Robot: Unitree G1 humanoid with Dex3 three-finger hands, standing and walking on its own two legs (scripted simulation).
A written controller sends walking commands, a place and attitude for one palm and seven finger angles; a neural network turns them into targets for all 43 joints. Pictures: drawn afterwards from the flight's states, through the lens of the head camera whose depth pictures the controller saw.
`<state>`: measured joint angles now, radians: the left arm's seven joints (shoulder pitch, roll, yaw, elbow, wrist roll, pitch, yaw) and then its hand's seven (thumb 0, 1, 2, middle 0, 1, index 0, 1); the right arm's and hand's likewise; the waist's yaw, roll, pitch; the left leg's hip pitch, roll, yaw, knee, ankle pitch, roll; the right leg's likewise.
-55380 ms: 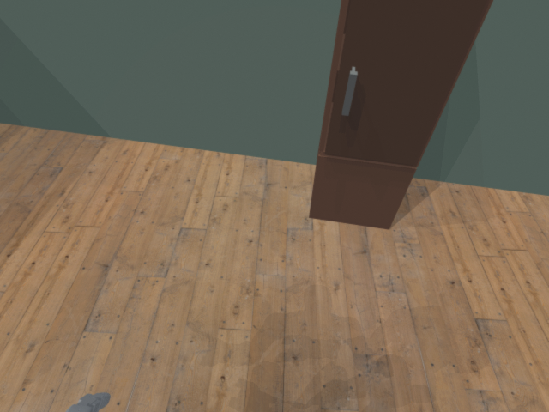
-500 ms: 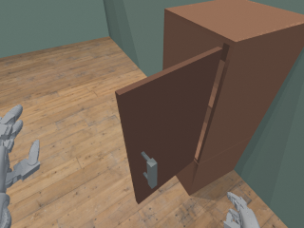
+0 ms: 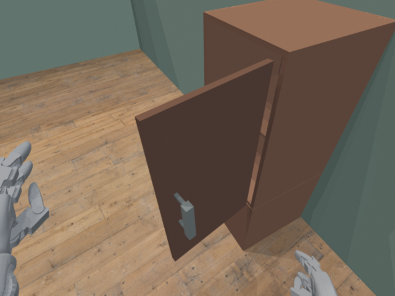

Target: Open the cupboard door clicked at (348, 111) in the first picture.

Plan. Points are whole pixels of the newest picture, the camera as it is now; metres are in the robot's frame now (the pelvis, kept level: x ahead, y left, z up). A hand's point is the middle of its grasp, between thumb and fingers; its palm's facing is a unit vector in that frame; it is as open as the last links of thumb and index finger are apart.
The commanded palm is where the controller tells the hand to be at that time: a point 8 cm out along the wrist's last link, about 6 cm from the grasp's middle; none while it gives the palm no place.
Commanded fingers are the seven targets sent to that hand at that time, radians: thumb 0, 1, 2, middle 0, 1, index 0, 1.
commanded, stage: step back with the hand held close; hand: left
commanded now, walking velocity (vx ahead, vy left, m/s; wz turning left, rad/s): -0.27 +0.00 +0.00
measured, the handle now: (184, 216) +0.33 +0.08 -0.07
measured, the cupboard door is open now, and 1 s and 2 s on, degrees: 100 100 100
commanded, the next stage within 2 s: stop stepping back and stand still in 1.36 s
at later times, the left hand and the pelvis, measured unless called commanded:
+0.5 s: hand (53, 220) +0.18 +0.25 +0.15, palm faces +0.34 -0.80 -0.49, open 7.4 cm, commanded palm +0.12 +0.29 +0.17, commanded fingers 0.00 0.90 0.90 -0.20 -0.30 -0.20 -0.30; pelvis -0.03 +0.00 +0.00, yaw -2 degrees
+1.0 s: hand out of the picture +0.10 +0.28 +0.15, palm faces +0.44 -0.76 -0.49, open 7.4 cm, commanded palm +0.03 +0.31 +0.17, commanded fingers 0.00 0.90 0.90 -0.20 -0.30 -0.20 -0.30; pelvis -0.11 +0.01 -0.02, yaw +1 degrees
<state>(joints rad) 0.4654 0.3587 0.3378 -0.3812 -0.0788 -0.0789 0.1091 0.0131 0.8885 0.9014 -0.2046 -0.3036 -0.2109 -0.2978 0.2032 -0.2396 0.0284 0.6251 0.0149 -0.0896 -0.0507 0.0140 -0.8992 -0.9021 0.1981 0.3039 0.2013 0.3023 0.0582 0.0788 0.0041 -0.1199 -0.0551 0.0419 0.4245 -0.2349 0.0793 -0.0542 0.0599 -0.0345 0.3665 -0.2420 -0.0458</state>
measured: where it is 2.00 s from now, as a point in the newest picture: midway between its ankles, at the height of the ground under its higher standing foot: outside the picture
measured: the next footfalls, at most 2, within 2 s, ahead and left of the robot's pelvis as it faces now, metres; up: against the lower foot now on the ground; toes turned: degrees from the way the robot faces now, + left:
right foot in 1.06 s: -0.16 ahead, -0.11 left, +0.00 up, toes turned +4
left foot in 1.38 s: -0.11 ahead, +0.10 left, +0.00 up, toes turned -1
